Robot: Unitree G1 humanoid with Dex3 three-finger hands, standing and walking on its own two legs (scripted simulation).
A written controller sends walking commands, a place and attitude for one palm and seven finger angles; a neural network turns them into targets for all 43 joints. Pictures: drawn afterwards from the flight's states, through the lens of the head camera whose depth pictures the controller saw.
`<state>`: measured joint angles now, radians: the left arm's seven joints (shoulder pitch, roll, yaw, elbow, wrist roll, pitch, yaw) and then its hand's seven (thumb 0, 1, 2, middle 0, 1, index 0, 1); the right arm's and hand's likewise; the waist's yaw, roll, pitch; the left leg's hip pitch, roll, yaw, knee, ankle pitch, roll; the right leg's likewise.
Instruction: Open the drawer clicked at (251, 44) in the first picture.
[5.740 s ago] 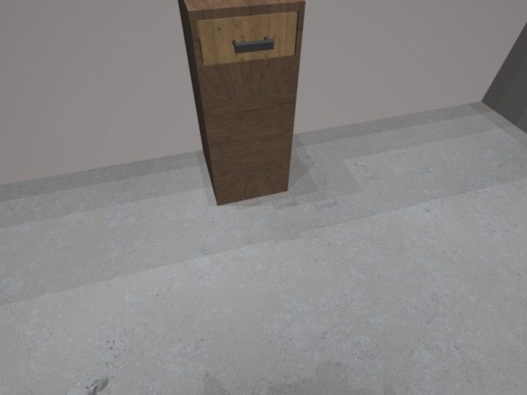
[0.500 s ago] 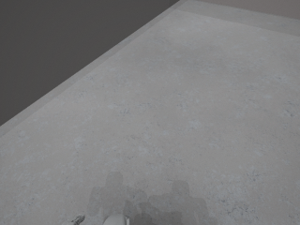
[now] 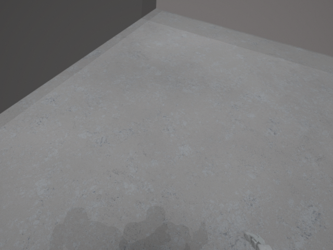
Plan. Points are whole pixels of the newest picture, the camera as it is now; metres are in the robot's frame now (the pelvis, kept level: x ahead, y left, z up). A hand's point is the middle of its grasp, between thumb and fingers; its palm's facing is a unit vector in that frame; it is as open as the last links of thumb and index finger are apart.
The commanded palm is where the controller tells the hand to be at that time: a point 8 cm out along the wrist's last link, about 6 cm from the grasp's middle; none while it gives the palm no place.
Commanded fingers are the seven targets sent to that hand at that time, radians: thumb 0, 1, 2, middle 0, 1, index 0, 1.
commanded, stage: walk to a spot facing it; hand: left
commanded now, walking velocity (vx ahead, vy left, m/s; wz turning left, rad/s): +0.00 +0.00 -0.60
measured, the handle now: out of the picture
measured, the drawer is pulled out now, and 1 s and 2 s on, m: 0.00 0.00 0.00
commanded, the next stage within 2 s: turn to face it in 0.36 s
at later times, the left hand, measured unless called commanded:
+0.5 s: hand (145, 192) +0.31 +0.10 -0.16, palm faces -0.35 -0.90 -0.25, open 7.4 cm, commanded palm none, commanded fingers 0.00 0.90 0.90 -0.20 -0.30 -0.20 -0.30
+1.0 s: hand (115, 215) +0.23 +0.18 -0.19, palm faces -0.08 -0.98 -0.20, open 7.4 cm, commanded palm none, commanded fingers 0.00 0.90 0.90 -0.20 -0.30 -0.20 -0.30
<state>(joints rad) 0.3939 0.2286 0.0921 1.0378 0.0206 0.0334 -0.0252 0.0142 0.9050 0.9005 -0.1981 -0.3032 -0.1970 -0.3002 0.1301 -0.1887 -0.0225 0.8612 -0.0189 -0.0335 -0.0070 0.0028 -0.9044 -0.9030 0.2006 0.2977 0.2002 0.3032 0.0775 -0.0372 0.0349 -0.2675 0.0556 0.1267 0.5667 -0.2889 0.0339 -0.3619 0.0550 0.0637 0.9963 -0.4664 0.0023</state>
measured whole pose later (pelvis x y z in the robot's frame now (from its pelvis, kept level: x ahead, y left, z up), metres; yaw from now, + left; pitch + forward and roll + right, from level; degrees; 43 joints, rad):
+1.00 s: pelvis +0.14 -0.01 +0.00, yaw -8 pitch +1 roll -2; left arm 0.18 0.22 0.08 0.98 0.02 0.06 0.02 0.01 0.91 0.90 -0.20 -0.30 -0.20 -0.30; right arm 0.24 -0.17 -0.05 0.96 -0.02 0.01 -0.01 0.00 -0.91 -0.90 0.20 0.30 0.20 0.30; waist -0.01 -0.03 0.07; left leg -0.34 0.02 0.10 0.61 -0.29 0.07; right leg -0.46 -0.06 -0.06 1.12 -0.47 0.06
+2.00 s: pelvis +0.08 -0.05 -0.01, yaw +28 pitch +0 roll +0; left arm 0.27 0.28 0.08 0.96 0.02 0.08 0.02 0.01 0.90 0.90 -0.20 -0.30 -0.20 -0.30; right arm 0.11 -0.23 -0.05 0.89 -0.01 0.02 0.02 0.00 -0.91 -0.90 0.20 0.30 0.20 0.30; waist 0.05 -0.05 0.09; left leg -0.29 0.01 0.08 0.62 -0.33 0.04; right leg -0.41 -0.16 -0.13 1.02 -0.53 0.08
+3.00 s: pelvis +0.03 -0.05 +0.00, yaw +63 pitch +0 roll -3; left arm 0.22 0.29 0.08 0.94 0.02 0.08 0.01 0.01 0.91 0.90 -0.20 -0.30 -0.20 -0.30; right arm 0.14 -0.24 -0.05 0.89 -0.01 0.02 0.01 0.00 -0.91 -0.90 0.20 0.30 0.20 0.30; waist 0.02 -0.05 0.10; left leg -0.29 -0.02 0.04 0.58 -0.29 0.08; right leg -0.48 -0.11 -0.07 1.16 -0.45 0.10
